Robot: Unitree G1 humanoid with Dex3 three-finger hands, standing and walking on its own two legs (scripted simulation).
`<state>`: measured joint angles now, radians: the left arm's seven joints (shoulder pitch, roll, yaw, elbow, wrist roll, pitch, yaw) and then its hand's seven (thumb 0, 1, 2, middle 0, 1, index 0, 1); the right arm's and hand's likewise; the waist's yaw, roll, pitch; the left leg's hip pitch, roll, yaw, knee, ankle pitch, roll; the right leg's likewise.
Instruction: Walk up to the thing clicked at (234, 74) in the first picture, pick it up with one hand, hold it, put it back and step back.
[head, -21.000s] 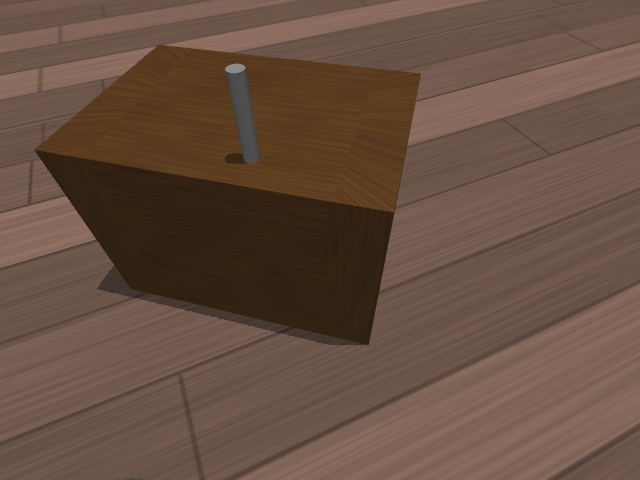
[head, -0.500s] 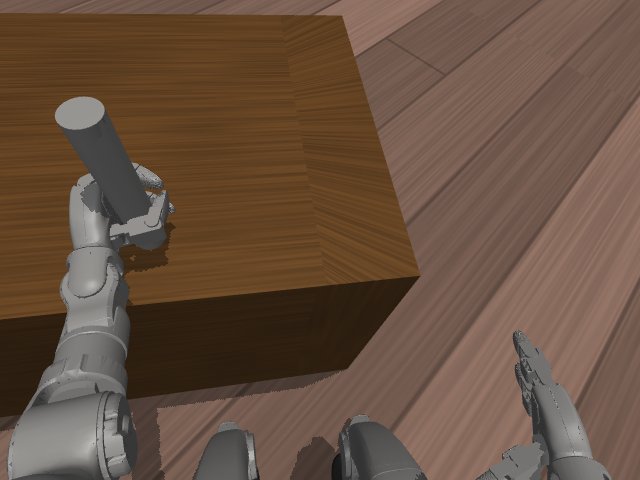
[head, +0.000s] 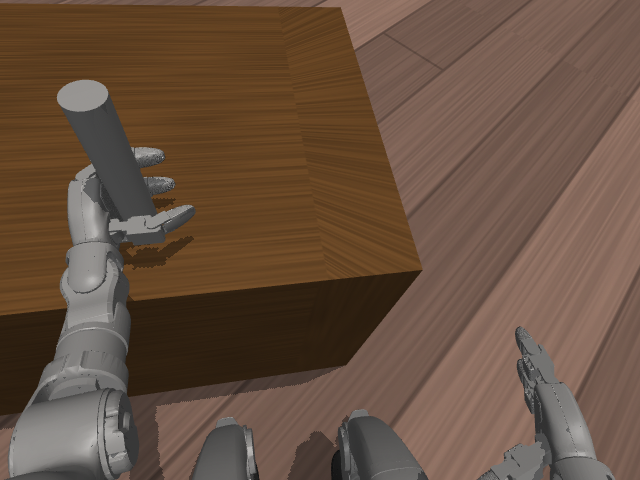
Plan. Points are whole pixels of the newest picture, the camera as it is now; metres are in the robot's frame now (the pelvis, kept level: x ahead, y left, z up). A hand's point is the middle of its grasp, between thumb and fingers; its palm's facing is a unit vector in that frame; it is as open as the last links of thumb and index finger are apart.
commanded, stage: open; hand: left
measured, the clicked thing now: (122, 178) +0.45 +0.19 +0.08
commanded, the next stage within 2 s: withdraw in 0.08 s
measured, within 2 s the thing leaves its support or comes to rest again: neither
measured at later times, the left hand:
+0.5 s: hand (91, 156) +0.47 +0.22 +0.10, palm faces +0.16 -0.99 -0.01, open 16.5 cm
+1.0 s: hand out of the picture +0.43 +0.33 +0.14, palm faces +0.34 -0.89 -0.30, open 17.5 cm
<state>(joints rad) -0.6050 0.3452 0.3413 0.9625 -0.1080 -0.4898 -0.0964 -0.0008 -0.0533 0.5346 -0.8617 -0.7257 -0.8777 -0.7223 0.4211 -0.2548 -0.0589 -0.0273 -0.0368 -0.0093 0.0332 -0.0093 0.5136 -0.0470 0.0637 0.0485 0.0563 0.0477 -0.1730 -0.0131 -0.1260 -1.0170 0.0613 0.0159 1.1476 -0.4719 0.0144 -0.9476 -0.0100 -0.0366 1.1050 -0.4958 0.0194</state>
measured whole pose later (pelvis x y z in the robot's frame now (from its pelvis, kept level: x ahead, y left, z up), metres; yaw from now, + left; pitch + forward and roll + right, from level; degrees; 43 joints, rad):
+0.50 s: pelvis +0.01 +0.00 +0.02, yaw +0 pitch +17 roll -2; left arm -0.64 0.44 0.40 0.90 -0.12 -0.39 -0.14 -0.01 -0.42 0.11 -0.16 -0.11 -0.17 -0.11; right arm 0.41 -0.26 -0.06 0.02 -0.01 0.03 0.01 -0.01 0.53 -0.05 0.06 0.05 0.06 0.05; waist -0.15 -0.01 -0.13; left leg -0.91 0.06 0.02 1.07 -0.46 0.01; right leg -0.84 -0.01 -0.04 1.03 -0.48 0.02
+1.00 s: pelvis +0.03 +0.00 +0.06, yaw +1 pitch +10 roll -1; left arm -0.53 0.59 0.36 0.87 -0.01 -0.06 -0.06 -0.01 -0.56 0.05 -0.06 -0.05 -0.06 -0.06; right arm 0.39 -0.27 -0.06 0.22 0.06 0.02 -0.04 -0.01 0.55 -0.05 0.06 0.05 0.05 0.05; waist -0.05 0.00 -0.10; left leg -0.59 0.04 0.04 0.79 -0.37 0.01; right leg -0.53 -0.02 -0.02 0.75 -0.39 0.02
